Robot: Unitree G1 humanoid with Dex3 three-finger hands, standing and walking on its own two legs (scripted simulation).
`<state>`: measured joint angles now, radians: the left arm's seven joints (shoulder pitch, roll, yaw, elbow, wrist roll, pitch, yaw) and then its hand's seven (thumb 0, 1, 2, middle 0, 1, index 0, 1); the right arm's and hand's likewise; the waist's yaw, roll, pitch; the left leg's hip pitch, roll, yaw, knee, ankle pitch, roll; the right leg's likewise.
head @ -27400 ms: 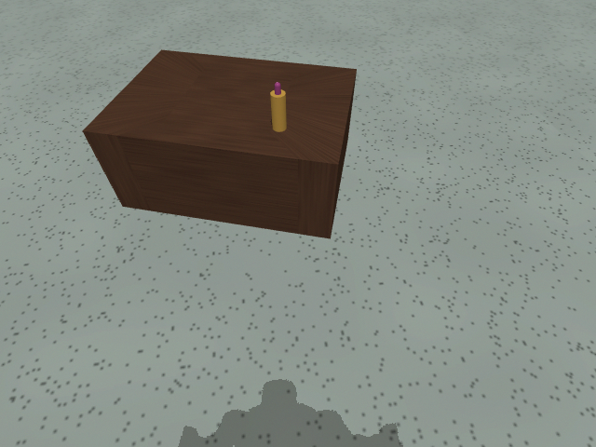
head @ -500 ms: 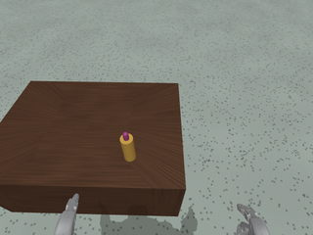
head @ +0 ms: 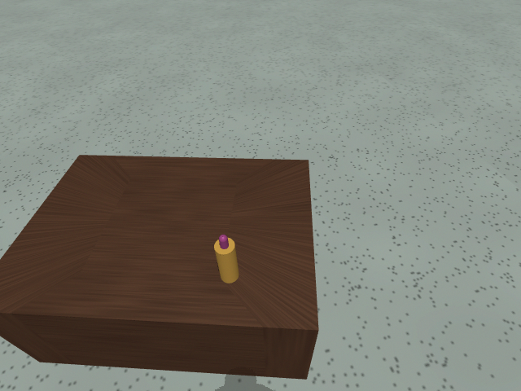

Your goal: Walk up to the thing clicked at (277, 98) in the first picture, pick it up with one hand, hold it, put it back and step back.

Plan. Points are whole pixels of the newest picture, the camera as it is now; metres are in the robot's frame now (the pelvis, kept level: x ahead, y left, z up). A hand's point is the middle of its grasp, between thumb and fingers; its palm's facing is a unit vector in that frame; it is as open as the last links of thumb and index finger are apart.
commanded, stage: home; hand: left
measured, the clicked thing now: (226, 256) +0.52 +0.12 -0.26
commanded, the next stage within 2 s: stand in 0.88 s
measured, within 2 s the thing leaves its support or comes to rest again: neither
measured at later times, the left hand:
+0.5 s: hand out of the picture +0.03 +0.25 -0.15, palm faces -0.01 -0.93 -0.38, open 17.3 cm
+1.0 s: hand out of the picture +0.08 +0.25 -0.14, palm faces -0.01 -0.93 -0.37, open 17.6 cm
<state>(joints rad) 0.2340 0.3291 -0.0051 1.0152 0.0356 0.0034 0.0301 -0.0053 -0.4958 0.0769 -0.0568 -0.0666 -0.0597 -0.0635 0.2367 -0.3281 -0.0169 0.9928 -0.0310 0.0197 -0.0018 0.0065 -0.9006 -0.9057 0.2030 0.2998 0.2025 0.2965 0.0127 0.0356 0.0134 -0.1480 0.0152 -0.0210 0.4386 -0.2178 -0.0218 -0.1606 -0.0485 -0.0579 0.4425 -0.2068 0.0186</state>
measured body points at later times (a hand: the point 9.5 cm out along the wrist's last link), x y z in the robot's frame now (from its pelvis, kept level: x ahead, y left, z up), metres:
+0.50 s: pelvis -0.01 +0.00 +0.00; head -0.02 -0.01 +0.45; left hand +0.03 +0.30 -0.12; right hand +0.05 -0.30 -0.14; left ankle +0.02 +0.13 -0.74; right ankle +0.02 -0.13 -0.74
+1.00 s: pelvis +0.01 +0.00 +0.01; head +0.00 -0.02 +0.46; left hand +0.08 +0.30 -0.12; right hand +0.08 -0.30 -0.13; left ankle +0.02 +0.13 -0.74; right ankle +0.02 -0.13 -0.74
